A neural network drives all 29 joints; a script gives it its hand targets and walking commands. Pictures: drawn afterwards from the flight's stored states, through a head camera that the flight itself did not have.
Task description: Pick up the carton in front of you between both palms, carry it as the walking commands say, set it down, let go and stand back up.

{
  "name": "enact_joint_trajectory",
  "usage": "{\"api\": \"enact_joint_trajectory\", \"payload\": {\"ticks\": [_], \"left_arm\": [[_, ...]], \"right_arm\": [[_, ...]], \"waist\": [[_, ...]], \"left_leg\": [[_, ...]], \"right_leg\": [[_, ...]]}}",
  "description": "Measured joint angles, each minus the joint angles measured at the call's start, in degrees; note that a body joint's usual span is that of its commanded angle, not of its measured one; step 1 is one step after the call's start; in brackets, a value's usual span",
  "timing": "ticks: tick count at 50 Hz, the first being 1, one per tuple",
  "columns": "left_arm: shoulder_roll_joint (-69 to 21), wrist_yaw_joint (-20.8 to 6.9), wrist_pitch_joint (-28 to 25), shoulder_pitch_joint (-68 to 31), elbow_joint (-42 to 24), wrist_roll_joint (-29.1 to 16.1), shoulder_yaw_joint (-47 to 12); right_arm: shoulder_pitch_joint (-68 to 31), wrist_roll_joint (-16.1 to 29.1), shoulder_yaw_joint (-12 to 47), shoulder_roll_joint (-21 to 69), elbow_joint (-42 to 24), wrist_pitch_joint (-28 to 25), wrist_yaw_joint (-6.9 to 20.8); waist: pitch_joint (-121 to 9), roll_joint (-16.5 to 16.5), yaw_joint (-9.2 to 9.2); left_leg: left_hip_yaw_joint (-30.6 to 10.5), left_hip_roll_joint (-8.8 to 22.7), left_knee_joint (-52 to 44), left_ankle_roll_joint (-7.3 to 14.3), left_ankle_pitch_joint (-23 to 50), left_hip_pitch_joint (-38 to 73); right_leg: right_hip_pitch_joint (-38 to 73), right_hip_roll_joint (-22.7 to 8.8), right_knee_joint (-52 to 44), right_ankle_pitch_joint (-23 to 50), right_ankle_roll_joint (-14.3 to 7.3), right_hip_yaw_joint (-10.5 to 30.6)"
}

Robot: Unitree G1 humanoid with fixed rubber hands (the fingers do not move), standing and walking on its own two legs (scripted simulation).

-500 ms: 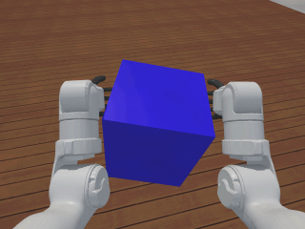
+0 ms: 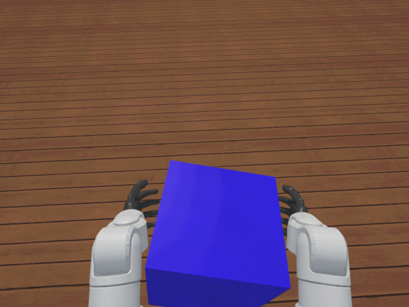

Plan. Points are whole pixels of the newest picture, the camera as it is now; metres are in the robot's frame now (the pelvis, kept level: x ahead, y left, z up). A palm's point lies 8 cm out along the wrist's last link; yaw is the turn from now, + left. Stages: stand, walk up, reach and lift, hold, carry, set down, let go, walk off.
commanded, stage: carry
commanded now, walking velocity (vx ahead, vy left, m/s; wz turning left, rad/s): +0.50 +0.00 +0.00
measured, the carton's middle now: (209, 243) +0.28 +0.01 -0.03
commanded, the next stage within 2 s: none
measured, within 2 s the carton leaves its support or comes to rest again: neither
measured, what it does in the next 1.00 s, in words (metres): walks ahead: left foot, then right foot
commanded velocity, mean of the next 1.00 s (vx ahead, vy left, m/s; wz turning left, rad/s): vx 0.50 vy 0.00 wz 0.00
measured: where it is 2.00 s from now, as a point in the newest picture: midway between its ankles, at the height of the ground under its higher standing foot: (212, 158)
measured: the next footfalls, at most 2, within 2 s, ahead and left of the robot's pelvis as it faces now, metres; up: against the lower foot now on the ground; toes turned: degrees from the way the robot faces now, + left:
left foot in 0.24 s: +0.37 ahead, +0.13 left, +0.00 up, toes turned +10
right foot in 0.74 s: +0.68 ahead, -0.12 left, +0.00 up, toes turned -15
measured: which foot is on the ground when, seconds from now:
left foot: up 0.00-0.22, down 0.24-0.76, up 0.78-1.00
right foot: down 0.00-0.28, up 0.30-0.72, down 0.74-1.00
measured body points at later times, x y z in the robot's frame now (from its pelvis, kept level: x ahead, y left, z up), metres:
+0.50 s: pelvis +0.33 +0.04 +0.01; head +0.32 +0.06 +0.46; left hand +0.63 +0.17 +0.08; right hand +0.60 -0.13 +0.09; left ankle +0.33 +0.12 -0.74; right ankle +0.35 -0.11 -0.67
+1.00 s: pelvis +0.65 -0.04 +0.01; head +0.67 -0.06 +0.46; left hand +0.94 +0.10 +0.07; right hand +0.94 -0.19 +0.06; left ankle +0.70 +0.11 -0.67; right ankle +0.64 -0.11 -0.74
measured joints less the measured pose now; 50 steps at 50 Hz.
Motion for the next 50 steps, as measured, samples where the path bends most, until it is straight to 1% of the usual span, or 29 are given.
{"api": "enact_joint_trajectory", "payload": {"ticks": [3,6,9,11,12,13,14,15,16,17,18,19,20,22,25,28,31,35,36,37,38,39,40,41,42,43,44,46,50], "left_arm": [[0.4,-0.5,-0.5,1.9,-0.5,0.0,-0.4],[0.6,-0.8,-0.8,2.8,-0.2,0.2,-0.7],[0.6,-1.1,-0.5,3.1,-0.5,0.5,-0.9],[0.6,-1.2,0.0,2.9,-1.1,0.7,-0.8],[0.6,-1.2,0.3,2.7,-1.6,0.8,-0.6],[0.6,-1.2,0.5,2.3,-1.8,0.9,-0.1],[0.6,-1.2,0.6,2.2,-1.8,1.0,0.6],[0.7,-1.2,0.8,2.2,-1.6,1.0,1.2],[0.9,-1.2,1.2,2.1,-1.3,0.9,1.7],[0.8,-1.2,1.5,2.0,-0.9,0.8,2.0],[0.6,-1.2,1.7,2.0,-0.7,0.9,2.3],[0.4,-1.1,1.8,1.9,-0.5,1.0,2.2],[0.4,-1.1,1.8,1.9,-0.3,1.0,1.8],[0.5,-1.1,1.5,1.8,-0.5,0.9,1.2],[0.5,-1.0,1.1,1.8,-1.7,0.8,0.6],[0.4,-1.0,1.2,1.8,-3.4,0.8,0.3],[0.5,-1.0,1.5,1.9,-4.2,0.9,0.4],[0.5,-1.0,2.1,2.3,-3.9,0.7,0.7],[0.5,-1.0,2.2,2.1,-3.6,0.7,0.8],[0.4,-1.1,2.1,1.7,-2.9,0.7,0.9],[0.3,-1.2,1.5,1.4,-1.4,0.9,0.6],[0.2,-1.3,0.9,1.0,0.4,1.0,0.3],[0.2,-1.2,0.6,0.8,1.7,1.0,0.0],[0.2,-1.2,0.5,0.9,2.4,0.9,-0.1],[0.3,-1.2,0.4,1.3,2.5,0.7,0.0],[0.4,-1.2,0.2,1.9,2.3,0.3,0.1],[0.5,-1.2,-0.1,2.4,1.8,0.1,0.2],[0.6,-1.2,-0.7,3.3,0.5,-0.2,0.2],[0.8,-0.8,-1.6,4.4,-1.9,-0.7,0.0]], "right_arm": [[1.4,0.4,1.4,-0.2,-0.1,-0.5,-0.5],[2.2,0.5,2.1,-0.4,0.2,-0.7,-0.8],[2.5,1.0,2.3,-0.4,-0.2,-0.3,-1.3],[2.1,1.1,2.2,-0.4,-0.5,0.2,-1.4],[1.5,1.0,2.1,-0.3,-0.5,0.4,-1.2],[0.8,0.9,2.1,-0.1,0.0,0.3,-1.0],[0.0,0.6,2.3,0.0,1.2,-0.1,-0.8],[-0.8,0.4,2.4,0.2,2.5,-0.2,-0.8],[-1.3,0.4,2.4,0.3,3.6,-0.1,-0.9],[-1.5,0.5,2.4,0.4,4.1,0.2,-1.2],[-1.5,0.6,2.3,0.4,4.3,0.5,-1.3],[-1.2,0.7,2.2,0.3,4.1,0.7,-1.3],[-0.8,0.8,2.1,0.2,3.7,0.8,-1.4],[-0.3,1.2,1.9,0.1,2.6,0.8,-1.6],[0.1,1.7,1.7,0.0,0.6,0.6,-1.9],[0.0,1.9,1.8,0.1,-0.9,0.6,-1.8],[-0.3,1.3,2.1,0.1,-1.1,0.8,-1.2],[-0.5,0.3,2.5,0.2,-0.3,1.5,-0.6],[-0.6,0.1,2.5,0.2,-0.2,1.7,-0.5],[-0.7,-0.1,2.3,0.1,-0.1,1.8,-0.5],[-0.7,-0.1,1.9,-0.2,0.4,1.5,-0.5],[-0.5,-0.1,1.5,-0.5,1.0,1.4,-0.6],[-0.3,0.0,1.2,-0.6,1.5,1.4,-0.7],[0.1,0.2,0.9,-0.6,1.8,1.4,-0.9],[0.4,0.4,0.8,-0.2,1.8,1.4,-1.3],[0.7,0.5,1.0,0.0,1.6,1.3,-1.7],[1.0,0.7,1.6,-0.1,1.4,1.1,-1.9],[1.2,0.7,2.5,-0.2,0.9,0.4,-1.9],[1.8,0.2,3.7,-0.3,-0.4,-1.0,-1.1]], "waist": [[-2.1,-0.4,-0.59],[-4.5,-0.7,-1.25],[-6.6,-1.0,-1.57],[-7.8,-1.5,-1.50],[-8.3,-1.7,-1.45],[-8.7,-2.8,-1.65],[-8.9,-4.0,-1.92],[-8.8,-4.1,-2.28],[-8.5,-3.8,-2.41],[-8.0,-3.4,-2.42],[-7.5,-3.0,-2.40],[-7.1,-2.7,-2.39],[-6.7,-2.6,-2.40],[-6.2,-2.2,-2.55],[-6.1,-1.7,-2.63],[-6.6,-1.5,-2.43],[-7.3,-1.5,-2.06],[-8.2,-1.0,-2.08],[-8.2,-0.7,-2.08],[-8.2,-0.3,-2.00],[-8.0,1.0,-1.52],[-7.5,1.6,-1.02],[-6.7,1.5,-0.82],[-5.8,1.3,-0.80],[-5.0,1.1,-0.85],[-4.2,1.0,-0.89],[-3.6,0.9,-0.89],[-2.8,0.6,-0.77],[-3.0,-0.1,-0.73]], "left_leg": [[1.7,1.4,-12.2,-0.9,2.8,-4.1],[3.7,2.1,-23.6,-1.2,9.4,-5.2],[5.9,2.0,-30.0,-1.1,15.2,-4.6],[7.6,1.5,-32.9,-0.7,16.4,-2.8],[8.7,1.0,-34.4,-0.5,15.6,-1.2],[9.6,0.3,-33.5,1.1,17.6,-0.5],[10.5,-0.2,-30.4,2.7,16.3,-0.8],[10.9,-0.2,-28.4,3.7,13.9,-0.8],[11.1,0.0,-28.1,4.3,12.0,-0.1],[11.2,0.2,-29.0,4.4,11.0,1.2],[11.2,0.4,-30.6,3.9,11.0,2.6],[11.2,0.3,-32.5,3.6,11.1,4.2],[11.1,0.2,-34.5,3.5,11.2,5.9],[10.8,0.0,-38.3,3.2,11.3,9.2],[10.2,-0.3,-43.3,2.6,11.0,14.1],[9.9,-0.4,-46.9,1.6,9.8,18.9],[9.7,-0.2,-48.6,0.1,7.2,23.7],[9.2,0.5,-47.1,-2.5,1.1,29.3],[8.8,1.1,-44.8,-3.3,-1.4,30.0],[8.3,2.0,-40.4,-3.9,-4.6,29.7],[7.5,3.9,-32.9,-3.8,-6.1,27.2],[5.2,4.4,-23.0,-3.4,-5.9,23.0],[2.7,3.7,-13.3,-2.9,-5.6,18.2],[1.2,2.9,-5.3,-2.2,-4.9,13.5],[0.6,2.3,0.2,-1.5,-3.5,9.3],[0.5,2.1,2.9,-1.0,-1.5,5.6],[0.8,2.2,3.5,-0.7,0.7,2.5],[1.4,2.6,1.2,-0.5,4.3,-2.4],[2.6,3.2,-9.2,-1.3,9.6,-7.9]], "right_leg": [[4.9,-0.4,-3.2,-1.7,0.8,1.1],[10.2,-0.9,-4.9,-4.6,2.3,1.7],[15.4,-1.5,-4.8,-8.8,4.0,2.2],[18.2,-2.1,-3.0,-12.6,5.3,2.7],[19.1,-2.6,-0.8,-15.2,6.1,3.2],[19.1,-3.9,3.2,-18.2,6.5,3.8],[16.7,-5.6,10.1,-18.3,6.3,4.8],[12.7,-5.7,19.2,-18.0,6.0,6.9],[8.2,-4.9,28.2,-17.7,5.6,8.8],[3.7,-4.1,35.7,-17.0,4.9,10.0],[-0.4,-3.5,40.8,-15.5,4.2,10.2],[-4.1,-3.4,43.3,-13.4,3.6,10.1],[-7.2,-3.5,43.8,-11.1,3.2,9.8],[-12.1,-4.1,41.0,-7.2,3.0,9.2],[-16.7,-5.0,32.7,-2.8,3.8,8.4],[-18.5,-5.5,22.7,1.4,4.4,7.5],[-18.2,-5.2,14.3,4.9,4.2,5.9],[-14.6,-3.9,6.7,7.1,3.0,3.0],[-12.7,-3.3,4.9,6.3,2.7,1.8],[-11.0,-2.8,4.1,6.2,2.1,1.0],[-11.3,-2.1,6.9,5.6,0.6,0.1],[-11.5,-1.9,9.3,3.7,-0.5,-0.3],[-10.9,-2.0,10.0,2.0,-1.1,-0.5],[-9.7,-2.2,9.3,1.0,-1.3,-0.7],[-8.2,-2.3,7.8,0.9,-0.8,-0.8],[-6.5,-2.1,6.0,0.9,-0.6,-0.9],[-4.8,-1.9,4.0,0.9,-0.6,-0.8],[-1.4,-1.6,0.4,0.9,-0.5,-0.6],[5.3,-1.2,-5.4,-0.1,0.2,0.2]]}}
